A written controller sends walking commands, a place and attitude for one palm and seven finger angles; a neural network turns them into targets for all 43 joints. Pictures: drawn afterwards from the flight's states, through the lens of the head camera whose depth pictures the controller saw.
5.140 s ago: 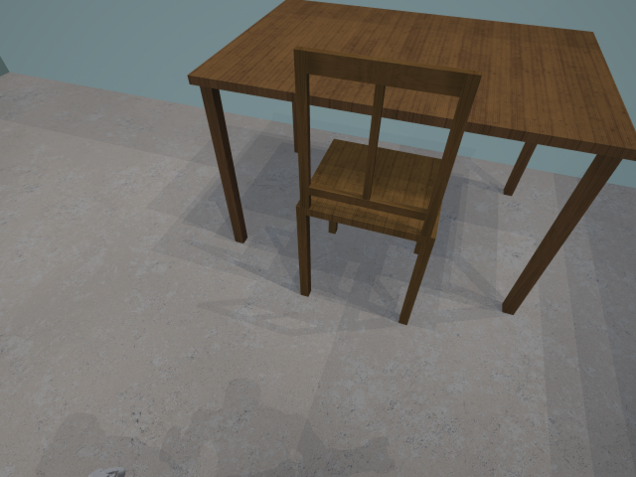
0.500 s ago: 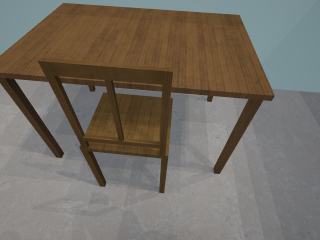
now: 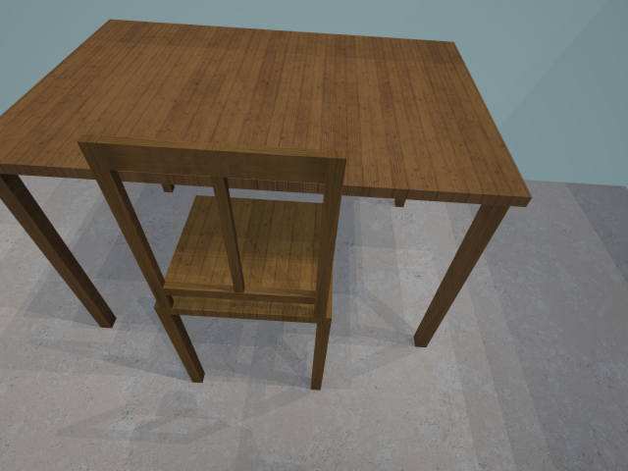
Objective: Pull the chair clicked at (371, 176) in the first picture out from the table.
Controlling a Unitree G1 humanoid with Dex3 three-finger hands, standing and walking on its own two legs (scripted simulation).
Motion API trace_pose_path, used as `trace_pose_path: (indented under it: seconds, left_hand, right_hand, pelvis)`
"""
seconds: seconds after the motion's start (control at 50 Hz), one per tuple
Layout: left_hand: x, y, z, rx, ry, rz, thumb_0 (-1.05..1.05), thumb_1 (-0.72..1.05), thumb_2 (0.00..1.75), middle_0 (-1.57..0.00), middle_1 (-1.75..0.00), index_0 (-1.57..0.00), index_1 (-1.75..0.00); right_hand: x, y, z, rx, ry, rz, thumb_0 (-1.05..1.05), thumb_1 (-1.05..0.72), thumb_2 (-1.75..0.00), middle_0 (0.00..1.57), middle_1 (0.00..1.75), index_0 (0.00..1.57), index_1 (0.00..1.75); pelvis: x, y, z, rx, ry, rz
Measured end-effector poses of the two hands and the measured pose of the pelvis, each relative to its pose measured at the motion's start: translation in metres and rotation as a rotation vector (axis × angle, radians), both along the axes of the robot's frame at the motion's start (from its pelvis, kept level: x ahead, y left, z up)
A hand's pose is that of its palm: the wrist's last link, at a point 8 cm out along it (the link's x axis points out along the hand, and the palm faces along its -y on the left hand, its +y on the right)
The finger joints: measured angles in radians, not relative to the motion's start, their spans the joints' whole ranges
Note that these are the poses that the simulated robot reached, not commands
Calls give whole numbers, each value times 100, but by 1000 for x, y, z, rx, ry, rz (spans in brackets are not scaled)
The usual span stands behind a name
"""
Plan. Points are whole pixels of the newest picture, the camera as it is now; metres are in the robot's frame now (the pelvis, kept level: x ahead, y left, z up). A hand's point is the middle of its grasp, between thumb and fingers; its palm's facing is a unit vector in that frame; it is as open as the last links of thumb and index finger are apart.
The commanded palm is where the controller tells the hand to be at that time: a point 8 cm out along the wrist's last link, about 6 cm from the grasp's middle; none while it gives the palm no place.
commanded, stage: come to a stop and stand still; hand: left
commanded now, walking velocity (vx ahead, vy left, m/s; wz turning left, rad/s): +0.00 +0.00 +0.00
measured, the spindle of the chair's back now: (230, 241) +0.51 +0.19 -0.07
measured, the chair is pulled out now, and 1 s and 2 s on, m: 0.00 0.00 0.00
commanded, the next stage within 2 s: look again from close up in 0.38 s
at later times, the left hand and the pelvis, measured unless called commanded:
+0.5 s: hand out of the picture -0.02 +0.16 -0.18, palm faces +0.05 -0.99 -0.16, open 7.4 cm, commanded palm none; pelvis +0.01 +0.00 +0.00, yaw +0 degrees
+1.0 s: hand out of the picture +0.00 +0.16 -0.18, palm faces +0.01 -0.98 -0.19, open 7.4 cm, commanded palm none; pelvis +0.00 -0.01 -0.01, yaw +0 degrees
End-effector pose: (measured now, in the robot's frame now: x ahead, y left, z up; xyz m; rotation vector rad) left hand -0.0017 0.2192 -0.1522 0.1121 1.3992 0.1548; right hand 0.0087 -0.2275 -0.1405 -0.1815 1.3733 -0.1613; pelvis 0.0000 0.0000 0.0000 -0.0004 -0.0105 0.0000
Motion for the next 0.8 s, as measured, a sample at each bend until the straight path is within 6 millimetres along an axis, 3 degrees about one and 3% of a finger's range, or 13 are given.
trace_pose_path:
  seconds: [0.12, 0.24, 0.38, 0.54, 0.8]
  left_hand:
    - [-1, 1, 0, -3, 23, -1, 1, 91, 90, -20, -30, -19, -30]
    - [-5, 0, 0, -3, 45, 2, 1, 91, 90, -20, -30, -19, -30]
    - [-12, -6, 0, -11, 57, 14, 1, 90, 90, -20, -30, -19, -30]
    - [-21, -12, -3, -13, 56, 4, 1, 90, 90, -20, -30, -19, -30]
    - [-17, -1, 0, 29, 11, -9, 1, 90, 90, -20, -30, -19, -30]
  right_hand:
    - [-27, 12, -2, 19, 82, -21, 0, -92, -89, 20, 30, 19, 30]
    - [-36, 25, -4, 48, 105, -36, 0, -91, -89, 20, 30, 19, 30]
    - [-29, 32, -7, 65, 84, -36, 0, -91, -89, 20, 30, 20, 30]
    - [-21, 22, -7, 47, 60, -13, 1, -92, -89, 20, 30, 20, 30]
    - [-3, 9, -17, 46, -38, 6, 1, -93, -89, 20, 30, 19, 30]
  pelvis:
    - [3, 3, 1, 0, -2, 1]
    - [6, 4, 1, 1, -4, 1]
    - [8, 4, 0, 1, -6, 2]
    - [5, 4, -3, -8, 6, 6]
    - [3, 2, -9, 1, -23, -1]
